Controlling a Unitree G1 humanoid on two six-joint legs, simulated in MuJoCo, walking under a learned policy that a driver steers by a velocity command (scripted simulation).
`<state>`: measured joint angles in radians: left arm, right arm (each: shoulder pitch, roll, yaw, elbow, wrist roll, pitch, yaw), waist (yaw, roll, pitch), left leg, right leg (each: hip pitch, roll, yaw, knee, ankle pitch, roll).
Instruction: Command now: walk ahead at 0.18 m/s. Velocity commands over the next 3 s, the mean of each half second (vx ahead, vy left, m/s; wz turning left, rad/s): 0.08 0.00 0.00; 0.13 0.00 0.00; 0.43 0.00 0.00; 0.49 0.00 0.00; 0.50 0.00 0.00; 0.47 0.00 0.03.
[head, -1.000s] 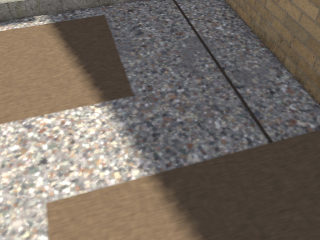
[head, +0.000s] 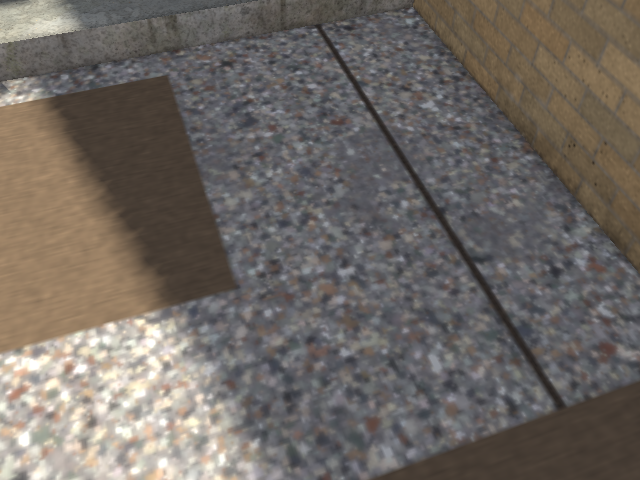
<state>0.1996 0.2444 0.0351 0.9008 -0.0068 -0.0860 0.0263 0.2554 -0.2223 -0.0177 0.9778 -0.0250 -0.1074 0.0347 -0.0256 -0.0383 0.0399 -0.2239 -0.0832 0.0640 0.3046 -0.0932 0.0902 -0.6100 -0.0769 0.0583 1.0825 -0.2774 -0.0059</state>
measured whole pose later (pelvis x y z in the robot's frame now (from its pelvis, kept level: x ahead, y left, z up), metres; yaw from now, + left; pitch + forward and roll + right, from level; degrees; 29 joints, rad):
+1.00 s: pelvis +0.15 -0.06 -0.02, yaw +1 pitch +0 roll -1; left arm 0.21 0.20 0.06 1.04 -0.03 -0.09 -0.01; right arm 0.45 -0.21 -0.04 1.12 0.03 -0.07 -0.02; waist -0.02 0.04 0.00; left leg -0.08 0.05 -0.01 0.54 -0.46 -0.01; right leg -0.30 0.02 -0.07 0.61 -0.33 -0.09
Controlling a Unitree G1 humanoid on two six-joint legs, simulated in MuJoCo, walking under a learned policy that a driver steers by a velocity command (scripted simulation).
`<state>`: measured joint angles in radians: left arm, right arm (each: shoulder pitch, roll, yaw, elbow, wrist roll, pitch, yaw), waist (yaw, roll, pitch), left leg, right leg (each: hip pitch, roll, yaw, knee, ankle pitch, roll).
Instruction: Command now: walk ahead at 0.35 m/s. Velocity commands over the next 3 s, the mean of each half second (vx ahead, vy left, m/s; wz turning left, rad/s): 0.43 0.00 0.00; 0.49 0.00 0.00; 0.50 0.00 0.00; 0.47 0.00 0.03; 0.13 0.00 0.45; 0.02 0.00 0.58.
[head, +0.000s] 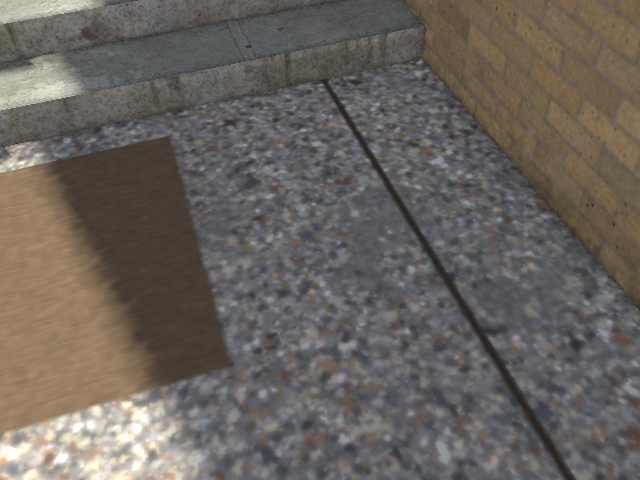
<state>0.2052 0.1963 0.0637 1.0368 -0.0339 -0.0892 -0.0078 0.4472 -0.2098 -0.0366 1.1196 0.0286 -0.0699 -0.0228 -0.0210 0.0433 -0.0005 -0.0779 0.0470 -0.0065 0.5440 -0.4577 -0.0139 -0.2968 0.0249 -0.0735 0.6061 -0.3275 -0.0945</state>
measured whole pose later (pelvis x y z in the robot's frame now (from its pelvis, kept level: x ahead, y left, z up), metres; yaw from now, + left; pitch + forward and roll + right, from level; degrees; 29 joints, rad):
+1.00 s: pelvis +0.48 +0.05 +0.02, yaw +0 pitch +2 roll +2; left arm 0.03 0.23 0.06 0.89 -0.02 -0.08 -0.02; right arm 0.39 -0.22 -0.04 1.03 0.01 -0.09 0.00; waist -0.08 -0.04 0.00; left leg 0.05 -0.06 0.06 0.18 -0.27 0.05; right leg -0.66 -0.11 0.01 0.59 0.08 -0.03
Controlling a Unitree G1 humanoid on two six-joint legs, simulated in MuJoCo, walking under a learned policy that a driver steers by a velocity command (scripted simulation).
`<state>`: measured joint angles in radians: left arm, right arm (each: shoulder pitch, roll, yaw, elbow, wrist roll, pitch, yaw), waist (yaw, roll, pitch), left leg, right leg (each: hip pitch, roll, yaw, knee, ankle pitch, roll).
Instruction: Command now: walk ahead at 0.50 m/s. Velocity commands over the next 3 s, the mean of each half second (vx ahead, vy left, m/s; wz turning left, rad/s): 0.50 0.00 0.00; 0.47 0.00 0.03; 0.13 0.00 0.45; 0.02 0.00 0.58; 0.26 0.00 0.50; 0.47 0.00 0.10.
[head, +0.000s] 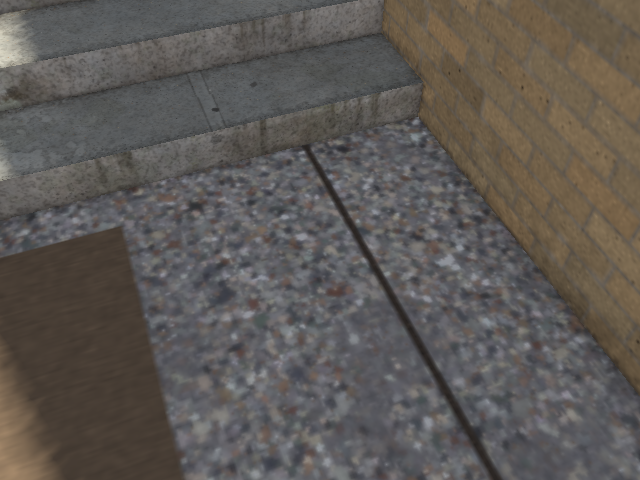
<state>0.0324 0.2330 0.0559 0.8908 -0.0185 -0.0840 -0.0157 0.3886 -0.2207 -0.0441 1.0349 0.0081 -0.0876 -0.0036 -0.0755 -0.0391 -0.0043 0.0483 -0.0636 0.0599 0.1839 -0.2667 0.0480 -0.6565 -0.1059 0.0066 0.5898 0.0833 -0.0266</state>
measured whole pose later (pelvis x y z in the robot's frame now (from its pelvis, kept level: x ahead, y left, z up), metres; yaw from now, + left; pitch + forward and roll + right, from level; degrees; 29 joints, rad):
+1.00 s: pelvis +0.55 +0.03 +0.01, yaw +2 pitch +1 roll +0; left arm 0.08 0.27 0.08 0.90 0.00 -0.07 0.02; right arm 0.34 -0.21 -0.05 1.00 0.00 -0.08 0.01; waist -0.06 -0.04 0.01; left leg -0.11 -0.06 0.04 0.25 -0.17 0.07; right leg -0.67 -0.12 0.05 0.78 -0.06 0.00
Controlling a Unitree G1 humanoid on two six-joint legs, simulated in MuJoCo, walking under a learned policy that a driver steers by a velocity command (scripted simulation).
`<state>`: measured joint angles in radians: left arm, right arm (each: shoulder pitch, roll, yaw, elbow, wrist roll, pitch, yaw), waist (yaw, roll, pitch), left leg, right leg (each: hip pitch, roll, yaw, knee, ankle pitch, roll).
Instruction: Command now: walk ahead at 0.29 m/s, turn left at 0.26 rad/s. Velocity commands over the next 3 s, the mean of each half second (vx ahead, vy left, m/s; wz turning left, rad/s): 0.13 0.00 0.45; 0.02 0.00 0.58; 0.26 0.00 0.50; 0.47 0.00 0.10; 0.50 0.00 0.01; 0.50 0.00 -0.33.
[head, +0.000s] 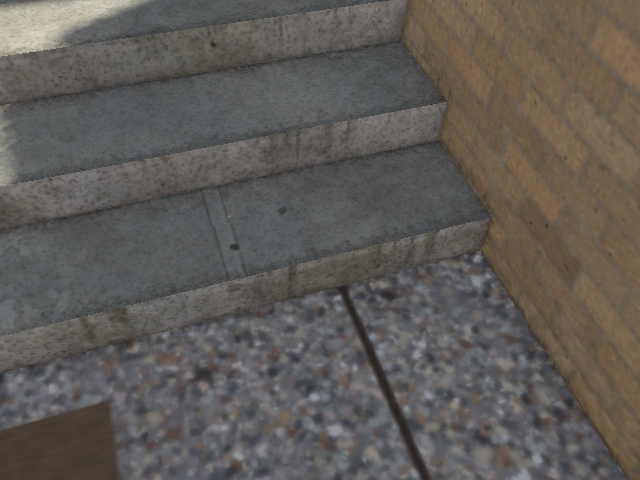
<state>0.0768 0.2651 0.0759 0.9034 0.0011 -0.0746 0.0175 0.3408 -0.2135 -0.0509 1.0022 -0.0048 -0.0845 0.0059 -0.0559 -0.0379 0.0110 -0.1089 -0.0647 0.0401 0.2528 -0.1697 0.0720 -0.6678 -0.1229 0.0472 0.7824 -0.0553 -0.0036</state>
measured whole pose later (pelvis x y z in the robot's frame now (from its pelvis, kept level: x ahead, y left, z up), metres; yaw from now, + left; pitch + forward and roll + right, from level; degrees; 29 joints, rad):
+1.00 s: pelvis +0.12 +0.00 -0.01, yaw +33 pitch +3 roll -2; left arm 0.06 0.30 0.09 0.85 -0.01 -0.01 0.03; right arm 0.19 -0.30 -0.08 0.70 0.01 0.02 -0.04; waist -0.01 -0.01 0.02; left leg -0.31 -0.07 -0.16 0.48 -0.21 0.05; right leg -0.43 0.02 0.08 0.72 -0.34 0.07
